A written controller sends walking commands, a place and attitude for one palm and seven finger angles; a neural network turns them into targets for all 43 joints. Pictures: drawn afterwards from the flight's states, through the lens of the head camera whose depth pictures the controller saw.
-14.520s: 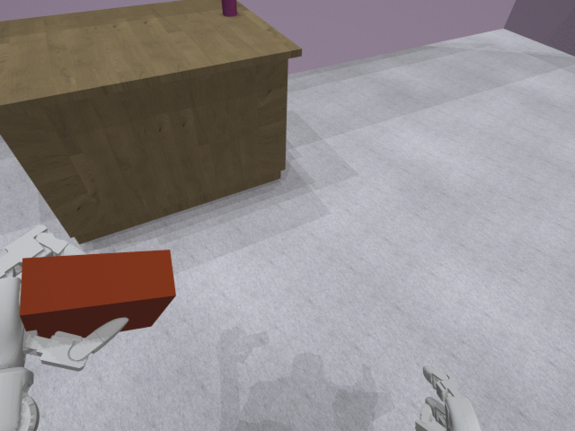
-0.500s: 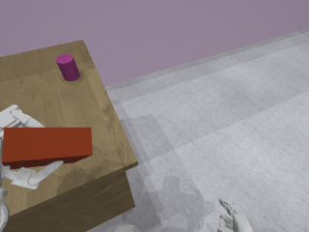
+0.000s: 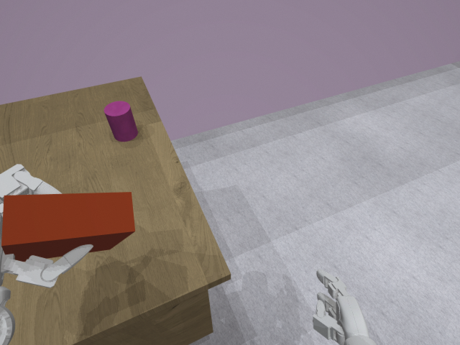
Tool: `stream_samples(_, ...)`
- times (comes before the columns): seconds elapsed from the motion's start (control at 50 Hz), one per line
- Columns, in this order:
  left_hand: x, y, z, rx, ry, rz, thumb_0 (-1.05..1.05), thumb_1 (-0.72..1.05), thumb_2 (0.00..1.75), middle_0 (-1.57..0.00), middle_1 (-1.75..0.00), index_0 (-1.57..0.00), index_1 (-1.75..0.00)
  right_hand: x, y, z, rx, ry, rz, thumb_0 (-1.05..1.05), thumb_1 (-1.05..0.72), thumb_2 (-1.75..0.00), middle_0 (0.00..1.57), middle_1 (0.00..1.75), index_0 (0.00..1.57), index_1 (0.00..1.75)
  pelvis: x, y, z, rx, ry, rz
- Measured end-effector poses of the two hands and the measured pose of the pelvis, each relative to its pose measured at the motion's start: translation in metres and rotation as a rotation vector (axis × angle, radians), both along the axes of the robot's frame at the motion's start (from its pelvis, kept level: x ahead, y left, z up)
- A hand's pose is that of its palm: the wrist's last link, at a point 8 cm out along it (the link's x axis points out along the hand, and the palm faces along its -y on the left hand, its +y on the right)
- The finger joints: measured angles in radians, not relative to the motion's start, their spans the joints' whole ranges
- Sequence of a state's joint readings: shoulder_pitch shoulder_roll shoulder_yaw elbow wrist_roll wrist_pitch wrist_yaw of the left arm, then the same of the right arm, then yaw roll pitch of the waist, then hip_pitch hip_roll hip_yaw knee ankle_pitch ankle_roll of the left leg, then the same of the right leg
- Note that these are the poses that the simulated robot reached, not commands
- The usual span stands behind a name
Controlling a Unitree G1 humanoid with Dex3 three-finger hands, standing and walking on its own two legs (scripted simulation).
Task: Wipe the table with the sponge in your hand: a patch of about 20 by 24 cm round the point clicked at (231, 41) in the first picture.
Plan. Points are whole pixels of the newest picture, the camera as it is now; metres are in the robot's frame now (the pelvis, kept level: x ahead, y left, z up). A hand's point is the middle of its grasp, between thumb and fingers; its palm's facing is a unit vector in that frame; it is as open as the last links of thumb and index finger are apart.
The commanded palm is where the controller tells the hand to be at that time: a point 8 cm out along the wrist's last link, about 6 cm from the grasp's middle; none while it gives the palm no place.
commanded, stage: come to a stop and stand still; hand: left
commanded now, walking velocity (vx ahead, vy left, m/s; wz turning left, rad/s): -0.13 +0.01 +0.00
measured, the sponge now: (86, 226) +0.23 +0.21 +0.15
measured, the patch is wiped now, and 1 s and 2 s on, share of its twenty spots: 0.00 0.00 0.00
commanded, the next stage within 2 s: look again from close up in 1.18 s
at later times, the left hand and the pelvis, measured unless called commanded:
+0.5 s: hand out of the picture +0.22 +0.30 +0.19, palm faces +0.47 -0.76 -0.45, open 9.2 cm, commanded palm +0.14 +0.29 +0.18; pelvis -0.02 +0.01 +0.01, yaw +0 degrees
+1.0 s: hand (4, 215) +0.23 +0.31 +0.17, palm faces +0.39 -0.86 -0.34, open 9.2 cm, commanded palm +0.17 +0.34 +0.18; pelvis +0.01 +0.06 +0.01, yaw +0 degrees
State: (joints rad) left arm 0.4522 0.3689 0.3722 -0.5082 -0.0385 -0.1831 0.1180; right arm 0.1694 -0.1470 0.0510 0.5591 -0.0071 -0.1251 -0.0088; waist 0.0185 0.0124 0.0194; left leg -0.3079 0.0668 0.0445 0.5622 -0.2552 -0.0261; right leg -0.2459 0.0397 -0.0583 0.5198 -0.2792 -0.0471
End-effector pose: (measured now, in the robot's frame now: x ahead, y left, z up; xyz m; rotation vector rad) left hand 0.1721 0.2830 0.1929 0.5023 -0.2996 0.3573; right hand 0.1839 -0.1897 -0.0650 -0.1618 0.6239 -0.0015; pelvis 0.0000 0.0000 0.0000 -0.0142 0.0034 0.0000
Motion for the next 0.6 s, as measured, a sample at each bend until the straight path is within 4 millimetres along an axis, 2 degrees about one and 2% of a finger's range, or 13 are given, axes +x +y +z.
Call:
stream_samples(0.1,0.002,0.012,-0.024,-0.086,0.094,0.045,-0.01,-0.42,1.01,-0.83,-1.36,-0.84,-1.34,-0.006,-0.008,-0.001,-0.059,0.058,-0.021,0.01,-0.9,-0.89,0.21,0.3,0.21,0.3,0.003,0.005,0.004,0.005,0.005,-0.001)
stream_samples(0.16,0.004,0.016,-0.027,-0.107,0.1,0.055,-0.01,-0.42,1.01,-0.83,-1.36,-0.84,-1.34,-0.009,-0.015,0.002,-0.096,0.073,-0.035,0.01,-0.9,-0.89,0.21,0.3,0.21,0.3,0.002,0.006,0.006,0.006,0.001,0.002)
stream_samples(0.32,0.004,0.008,-0.006,-0.074,0.031,-0.004,-0.01,-0.42,1.01,-0.83,-1.36,-0.84,-1.35,-0.014,-0.025,0.012,-0.121,0.042,-0.077,0.01,-0.9,-0.89,0.2,0.3,0.2,0.3,-0.002,0.01,0.009,0.001,0.0,0.004)
stream_samples(0.4,-0.002,0.011,-0.007,-0.065,0.058,0.002,-0.01,-0.42,1.01,-0.83,-1.36,-0.84,-1.35,-0.017,-0.026,0.013,-0.111,0.033,-0.098,0.01,-0.9,-0.89,0.2,0.3,0.2,0.3,-0.002,0.012,0.01,-0.001,0.001,0.001)
stream_samples(0.44,0.003,0.026,0.006,0.057,0.033,0.004,-0.01,-0.42,1.01,-0.83,-1.36,-0.84,-1.34,-0.02,-0.024,0.011,-0.129,0.039,-0.063,0.01,-0.9,-0.89,0.2,0.3,0.2,0.3,-0.007,0.011,0.009,-0.007,0.003,0.011)
stream_samples(0.48,0.008,0.048,0.013,0.078,-0.013,0.046,-0.01,-0.42,1.01,-0.83,-1.36,-0.84,-1.35,-0.025,-0.022,0.007,-0.126,0.063,-0.04,0.01,-0.9,-0.89,0.2,0.3,0.2,0.3,-0.013,0.012,0.009,-0.009,0.004,0.005)
stream_samples(0.54,0.008,0.061,0.004,0.016,-0.001,0.089,-0.01,-0.41,1.01,-0.83,-1.36,-0.84,-1.35,-0.033,-0.019,0.004,-0.098,0.062,-0.049,0.01,-0.9,-0.89,0.2,0.3,0.2,0.3,-0.019,0.019,0.008,-0.003,0.0,-0.013)
stream_samples(0.6,0.001,0.045,-0.016,-0.048,0.063,0.03,-0.01,-0.41,1.01,-0.83,-1.36,-0.84,-1.35,-0.042,-0.014,0.002,-0.085,0.06,-0.069,0.01,-0.9,-0.89,0.2,0.3,0.2,0.3,-0.019,0.029,0.008,-0.001,-0.004,-0.022)
